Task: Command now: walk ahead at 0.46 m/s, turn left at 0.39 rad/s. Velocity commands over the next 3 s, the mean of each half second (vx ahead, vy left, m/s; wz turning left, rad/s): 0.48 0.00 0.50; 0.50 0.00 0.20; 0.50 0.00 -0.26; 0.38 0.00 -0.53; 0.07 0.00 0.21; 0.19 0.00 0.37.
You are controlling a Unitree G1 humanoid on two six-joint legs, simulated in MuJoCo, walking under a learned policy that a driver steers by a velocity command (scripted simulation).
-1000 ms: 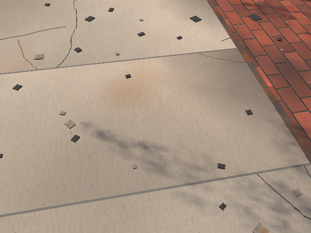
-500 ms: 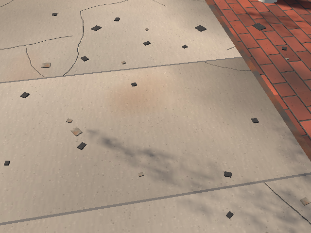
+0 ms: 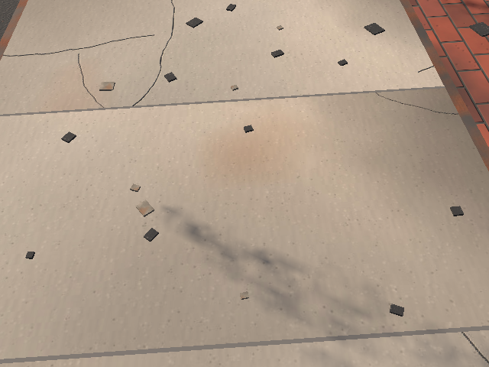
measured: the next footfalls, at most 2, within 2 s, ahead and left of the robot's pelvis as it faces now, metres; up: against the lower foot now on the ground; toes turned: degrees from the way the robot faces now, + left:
left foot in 0.12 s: +0.23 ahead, +0.06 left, +0.00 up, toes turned +8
right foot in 0.66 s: +0.60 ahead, +0.00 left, +0.00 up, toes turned +19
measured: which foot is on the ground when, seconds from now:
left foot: up 0.00-0.10, down 0.12-0.66, up 0.68-1.00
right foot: down 0.00-0.14, up 0.16-0.64, down 0.66-1.00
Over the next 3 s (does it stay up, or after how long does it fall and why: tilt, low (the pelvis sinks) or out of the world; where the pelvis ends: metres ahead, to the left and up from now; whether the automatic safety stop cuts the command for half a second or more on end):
stays up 1.16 0.20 0.02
